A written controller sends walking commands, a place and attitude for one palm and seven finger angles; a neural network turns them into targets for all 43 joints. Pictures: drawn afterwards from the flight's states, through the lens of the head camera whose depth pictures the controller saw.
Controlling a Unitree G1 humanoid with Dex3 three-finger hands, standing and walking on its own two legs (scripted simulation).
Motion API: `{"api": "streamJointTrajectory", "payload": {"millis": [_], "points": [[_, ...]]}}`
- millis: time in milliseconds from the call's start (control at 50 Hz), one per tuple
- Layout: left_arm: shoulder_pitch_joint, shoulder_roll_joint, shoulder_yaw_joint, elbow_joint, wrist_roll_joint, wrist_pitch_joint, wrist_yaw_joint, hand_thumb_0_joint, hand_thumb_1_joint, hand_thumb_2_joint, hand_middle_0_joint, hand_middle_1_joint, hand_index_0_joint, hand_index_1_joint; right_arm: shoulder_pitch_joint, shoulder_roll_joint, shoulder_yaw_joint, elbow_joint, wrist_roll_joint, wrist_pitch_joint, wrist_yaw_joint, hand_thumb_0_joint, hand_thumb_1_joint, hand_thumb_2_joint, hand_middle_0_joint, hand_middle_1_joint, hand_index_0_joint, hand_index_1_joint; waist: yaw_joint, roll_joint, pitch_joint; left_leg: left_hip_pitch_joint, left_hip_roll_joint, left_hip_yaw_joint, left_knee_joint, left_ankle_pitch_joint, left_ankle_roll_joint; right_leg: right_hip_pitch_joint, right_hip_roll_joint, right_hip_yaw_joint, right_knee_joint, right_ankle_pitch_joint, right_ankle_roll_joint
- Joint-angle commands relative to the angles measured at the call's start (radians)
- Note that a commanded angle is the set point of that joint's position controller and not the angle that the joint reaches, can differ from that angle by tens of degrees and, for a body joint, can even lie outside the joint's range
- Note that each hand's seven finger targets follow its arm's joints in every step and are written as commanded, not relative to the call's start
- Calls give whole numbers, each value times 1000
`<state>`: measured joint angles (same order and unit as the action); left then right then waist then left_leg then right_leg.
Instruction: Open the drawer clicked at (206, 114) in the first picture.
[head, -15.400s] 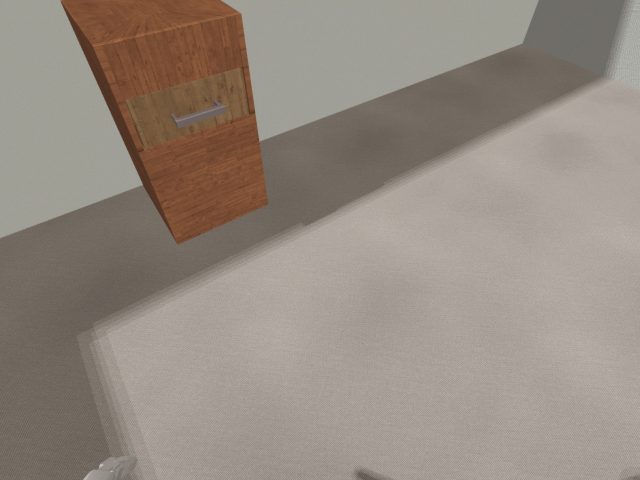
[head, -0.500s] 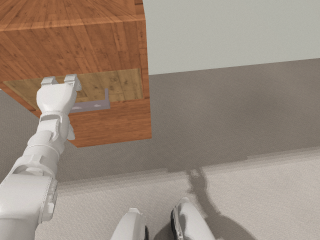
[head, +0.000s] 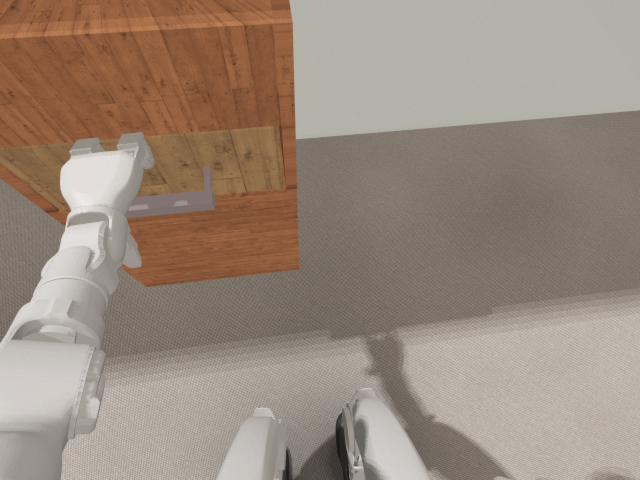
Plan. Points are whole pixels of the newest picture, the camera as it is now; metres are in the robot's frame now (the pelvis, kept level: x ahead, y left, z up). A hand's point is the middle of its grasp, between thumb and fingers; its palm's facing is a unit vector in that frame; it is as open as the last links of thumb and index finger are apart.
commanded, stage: move the hooked fingers above the handle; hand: left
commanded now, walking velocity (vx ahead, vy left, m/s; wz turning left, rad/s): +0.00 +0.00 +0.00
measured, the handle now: (157, 192) +0.53 +0.23 -0.10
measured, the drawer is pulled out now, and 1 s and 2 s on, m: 0.00 0.00 0.00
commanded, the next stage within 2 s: none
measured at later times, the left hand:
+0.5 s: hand (120, 206) +0.47 +0.25 -0.04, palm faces -0.09 -0.02 -1.00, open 13.8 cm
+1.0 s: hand (127, 206) +0.47 +0.24 -0.04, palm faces -0.08 -0.03 -1.00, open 13.8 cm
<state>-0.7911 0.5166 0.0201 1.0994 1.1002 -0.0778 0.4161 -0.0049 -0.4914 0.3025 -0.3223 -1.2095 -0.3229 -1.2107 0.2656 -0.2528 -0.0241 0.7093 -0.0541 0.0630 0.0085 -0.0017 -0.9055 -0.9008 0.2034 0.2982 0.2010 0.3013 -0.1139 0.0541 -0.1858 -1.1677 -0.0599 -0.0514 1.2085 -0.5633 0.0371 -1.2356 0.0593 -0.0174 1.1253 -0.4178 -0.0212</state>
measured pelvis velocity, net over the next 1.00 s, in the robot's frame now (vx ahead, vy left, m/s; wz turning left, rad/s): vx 0.00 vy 0.00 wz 0.00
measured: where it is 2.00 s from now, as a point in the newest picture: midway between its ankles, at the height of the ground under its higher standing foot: outside the picture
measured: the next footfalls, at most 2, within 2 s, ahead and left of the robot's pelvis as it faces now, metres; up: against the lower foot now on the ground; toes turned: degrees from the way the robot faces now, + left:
none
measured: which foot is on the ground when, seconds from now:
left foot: down 0.00-1.00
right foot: down 0.00-1.00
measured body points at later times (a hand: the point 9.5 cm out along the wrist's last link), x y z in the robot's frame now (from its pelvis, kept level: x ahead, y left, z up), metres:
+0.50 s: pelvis +0.00 +0.00 +0.01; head +0.16 +0.00 +0.43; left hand +0.47 +0.25 +0.02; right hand +0.04 -0.26 -0.13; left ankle -0.01 +0.10 -0.63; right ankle +0.05 -0.11 -0.63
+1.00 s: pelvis +0.00 +0.00 +0.00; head +0.16 +0.00 +0.42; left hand +0.47 +0.24 +0.01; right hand +0.04 -0.27 -0.14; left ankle -0.01 +0.10 -0.63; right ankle +0.05 -0.11 -0.63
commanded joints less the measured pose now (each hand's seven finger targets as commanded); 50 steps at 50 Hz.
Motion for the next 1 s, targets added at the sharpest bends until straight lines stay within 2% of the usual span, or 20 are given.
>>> {"api": "streamJointTrajectory", "payload": {"millis": [0,20,40,100,200,220,280,300,360,460,540,620,680,720,760,800,820,840,920,980], "points": [[-339,226,54,-174,12,-61,46,0,-500,300,-300,-1200,-300,-1200,178,-177,-59,-34,-8,-7,-20,0,-900,-900,200,300,200,300,-34,56,-487,258,35,-2,-109,399,7,330,-13,1,-82,258,-27],[-341,223,53,-173,18,-64,58,0,-500,300,-300,-1200,-300,-1200,174,-174,-58,-36,-10,-6,-17,0,-900,-900,200,300,200,300,-31,75,-473,247,35,2,-105,402,6,321,-12,1,-77,260,-28],[-311,253,85,-163,22,-61,74,0,-500,300,-300,-1200,-300,-1200,170,-177,-55,-38,-12,0,-14,0,-900,-900,200,300,200,300,-14,67,-469,229,34,7,-103,406,6,333,-13,1,-71,266,-30],[-322,299,115,-147,36,-36,118,0,-500,300,-300,-1200,-300,-1200,156,-181,-50,-52,-15,10,-7,0,-900,-900,200,300,200,300,-9,70,-466,188,32,13,-94,402,5,337,-12,5,-54,270,-29],[-315,335,155,-249,29,-15,149,0,-500,300,-300,-1200,-300,-1200,161,-187,-62,-68,-15,20,4,0,-900,-900,200,300,200,300,20,115,-654,305,37,7,-92,532,-8,419,-13,4,-31,383,-23],[-307,328,152,-253,23,-10,149,0,-500,300,-300,-1200,-300,-1200,164,-185,-65,-66,-13,24,4,0,-900,-900,200,300,200,300,18,108,-661,323,39,4,-99,550,-10,434,-14,3,-38,398,-21],[-301,276,123,-260,5,9,140,0,-500,300,-300,-1200,-300,-1200,160,-183,-70,-61,-7,26,1,0,-900,-900,200,300,200,300,-2,63,-642,349,45,-5,-117,543,-6,435,-15,-1,-63,394,-15],[-309,262,106,-261,2,12,135,0,-500,300,-300,-1200,-300,-1200,165,-184,-69,-55,-6,26,1,0,-900,-900,200,300,200,300,-7,71,-628,348,46,-2,-123,530,-5,439,-16,-2,-71,388,-13],[-314,214,61,-237,1,15,112,0,-500,300,-300,-1200,-300,-1200,165,-184,-72,-43,-3,22,-5,0,-900,-900,200,300,200,300,-30,32,-558,345,47,-4,-142,471,-1,416,-15,-7,-103,334,-13],[-332,140,2,-195,0,-15,87,0,-500,300,-300,-1200,-300,-1200,169,-175,-71,-25,-6,10,-11,0,-900,-900,200,300,200,300,-54,33,-463,328,45,-2,-150,411,4,353,-14,-8,-128,266,-20],[-307,184,37,-155,16,-26,99,0,-500,300,-300,-1200,-300,-1200,153,-175,-58,-35,-9,15,-9,0,-900,-900,200,300,200,300,-28,57,-423,283,38,4,-148,394,0,332,-13,-6,-113,244,-29],[-271,269,113,-153,31,-15,137,0,-500,300,-300,-1200,-300,-1200,139,-180,-51,-53,-15,25,2,0,-900,-900,200,300,200,300,15,73,-475,257,34,13,-133,432,-3,371,-12,0,-76,286,-32],[-271,288,131,-180,30,-3,157,0,-500,300,-300,-1200,-300,-1200,131,-178,-53,-67,-16,27,4,0,-900,-900,200,300,200,300,22,53,-530,243,32,16,-125,447,-1,420,-13,7,-62,325,-27],[-293,282,115,-176,31,10,162,0,-500,300,-300,-1200,-300,-1200,133,-180,-54,-65,-12,25,3,0,-900,-900,200,300,200,300,4,48,-536,231,35,21,-121,428,3,427,-15,12,-66,327,-20],[-299,303,124,-192,26,17,156,0,-500,300,-300,-1200,-300,-1200,135,-185,-57,-66,-7,20,0,0,-900,-900,200,300,200,300,2,36,-545,227,33,27,-124,411,6,451,-16,18,-75,328,-16],[-323,275,102,-217,19,14,141,0,-500,300,-300,-1200,-300,-1200,146,-188,-66,-61,-5,17,-4,0,-900,-900,200,300,200,300,-9,53,-597,291,38,8,-127,439,-1,429,-16,9,-72,331,-15],[-356,228,63,-237,12,8,131,0,-500,300,-300,-1200,-300,-1200,155,-182,-70,-55,-3,12,-5,0,-900,-900,200,300,200,300,-28,63,-614,318,41,4,-124,452,-1,418,-15,4,-77,334,-14],[-353,214,56,-242,8,2,121,0,-500,300,-300,-1200,-300,-1200,161,-184,-77,-47,-3,9,-8,0,-900,-900,200,300,200,300,-34,59,-617,344,43,-3,-121,460,-4,400,-15,2,-82,327,-14],[-366,150,13,-259,-14,-26,92,0,-500,300,-300,-1200,-300,-1200,179,-180,-84,-28,-5,1,-15,0,-900,-900,200,300,200,300,-52,51,-596,395,46,-15,-129,481,-7,370,-13,-7,-102,311,-14],[-366,185,38,-225,-4,-32,97,0,-500,300,-300,-1200,-300,-1200,172,-181,-72,-16,-10,4,-15,0,-900,-900,200,300,200,300,-43,65,-516,348,43,-7,-136,447,-4,345,-14,-7,-107,285,-22]]}}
